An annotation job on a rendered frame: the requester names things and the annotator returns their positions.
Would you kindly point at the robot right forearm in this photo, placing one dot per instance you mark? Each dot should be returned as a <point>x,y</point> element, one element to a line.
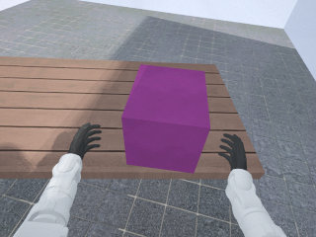
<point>247,208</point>

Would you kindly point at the robot left forearm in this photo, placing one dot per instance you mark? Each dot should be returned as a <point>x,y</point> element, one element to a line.
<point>58,196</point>

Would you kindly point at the robot left hand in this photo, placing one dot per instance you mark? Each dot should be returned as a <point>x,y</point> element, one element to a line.
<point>79,144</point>

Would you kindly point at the table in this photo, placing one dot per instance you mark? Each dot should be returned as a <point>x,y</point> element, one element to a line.
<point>44,101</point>

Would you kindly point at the left robot upper arm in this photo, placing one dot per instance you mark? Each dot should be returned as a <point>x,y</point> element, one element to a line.
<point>43,229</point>

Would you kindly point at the carton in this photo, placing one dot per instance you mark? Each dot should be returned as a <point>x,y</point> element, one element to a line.
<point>165,122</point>

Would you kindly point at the robot right hand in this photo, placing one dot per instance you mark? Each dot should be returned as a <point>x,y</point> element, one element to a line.
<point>237,158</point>

